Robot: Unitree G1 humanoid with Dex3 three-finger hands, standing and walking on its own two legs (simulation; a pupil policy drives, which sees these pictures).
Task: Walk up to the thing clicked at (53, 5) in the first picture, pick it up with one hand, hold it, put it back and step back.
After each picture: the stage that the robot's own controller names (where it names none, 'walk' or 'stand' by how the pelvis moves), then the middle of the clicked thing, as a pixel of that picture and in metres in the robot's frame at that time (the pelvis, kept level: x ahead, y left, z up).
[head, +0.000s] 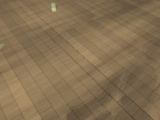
stand; (53, 7) +2.35 +0.47 -0.72
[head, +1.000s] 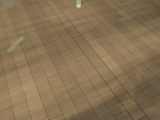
walk; (78, 3) +2.24 +0.23 -0.71
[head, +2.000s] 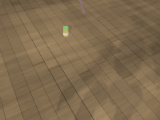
walk; (65, 31) +1.56 +0.21 -0.70
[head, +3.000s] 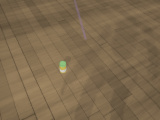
walk; (62, 67) +1.02 +0.18 -0.71
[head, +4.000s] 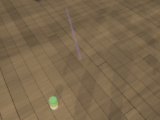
walk; (53, 103) +0.61 +0.23 -0.71
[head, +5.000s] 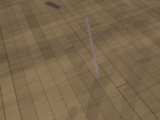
walk; out of the picture +0.40 +0.18 -0.70
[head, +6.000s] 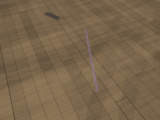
stand; out of the picture +0.34 +0.17 -0.73
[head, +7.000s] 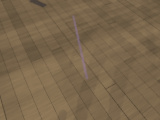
stand; out of the picture +0.35 +0.20 -0.72
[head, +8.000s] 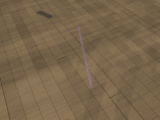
stand; out of the picture +0.34 +0.20 -0.73
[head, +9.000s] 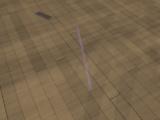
stand; out of the picture +0.33 +0.20 -0.73
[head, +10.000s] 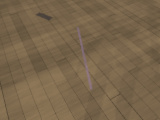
stand; out of the picture +0.33 +0.21 -0.73
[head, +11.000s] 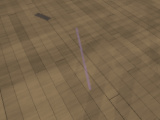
stand; out of the picture +0.33 +0.21 -0.73
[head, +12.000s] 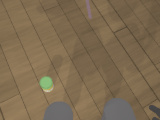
go down; (47, 84) +0.41 +0.18 -0.45
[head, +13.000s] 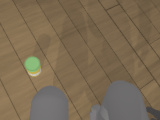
go down; (33, 67) +0.45 +0.19 -0.33
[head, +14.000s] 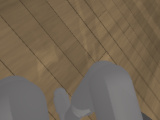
close in; out of the picture +0.44 +0.24 -0.24
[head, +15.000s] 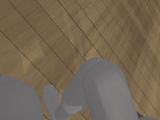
close; out of the picture +0.43 +0.25 -0.24
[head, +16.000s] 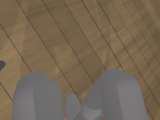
lift; out of the picture +0.37 +0.26 -0.19
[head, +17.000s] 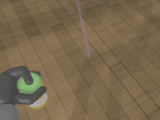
lift; (33, 91) +0.32 +0.18 +0.00
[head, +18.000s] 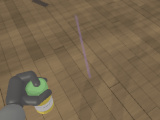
hold; (40, 96) +0.32 +0.16 -0.01
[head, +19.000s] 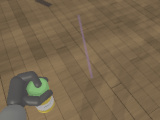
hold; (41, 95) +0.32 +0.16 -0.01
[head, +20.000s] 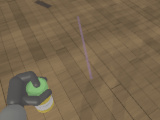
crouch; (41, 95) +0.33 +0.17 -0.01
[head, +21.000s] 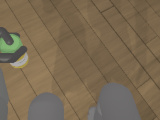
crouch; (14, 52) +0.46 +0.20 -0.10
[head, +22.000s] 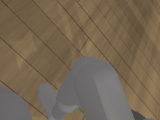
lower; out of the picture +0.46 +0.25 -0.25
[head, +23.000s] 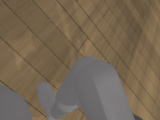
lower; out of the picture +0.46 +0.26 -0.24
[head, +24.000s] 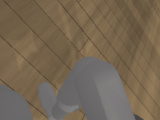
lower; out of the picture +0.46 +0.26 -0.24
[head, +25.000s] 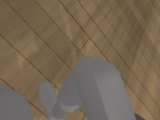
lower; out of the picture +0.46 +0.26 -0.24
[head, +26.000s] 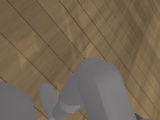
draw back; out of the picture +0.45 +0.26 -0.24
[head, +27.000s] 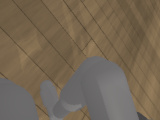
rise; out of the picture +0.44 +0.26 -0.24
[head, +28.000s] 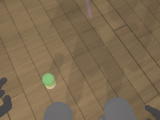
walk; (49, 81) +0.44 +0.18 -0.45
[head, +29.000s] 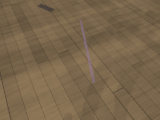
stand; out of the picture +0.36 +0.17 -0.67
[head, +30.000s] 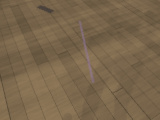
stand; out of the picture +0.37 +0.18 -0.67
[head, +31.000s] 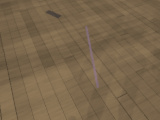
stand; out of the picture +0.38 +0.16 -0.71
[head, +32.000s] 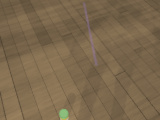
walk; (64, 115) +0.43 +0.12 -0.70
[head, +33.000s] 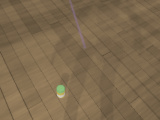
walk; (60, 91) +0.62 +0.14 -0.71
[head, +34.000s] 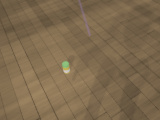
walk; (66, 67) +0.95 +0.25 -0.70
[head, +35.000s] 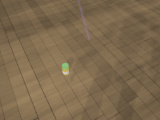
stand; (65, 69) +0.98 +0.19 -0.71
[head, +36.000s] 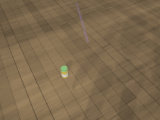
stand; (64, 71) +0.99 +0.20 -0.73
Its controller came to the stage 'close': yes
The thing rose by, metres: 0.71
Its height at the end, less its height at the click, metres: +0.00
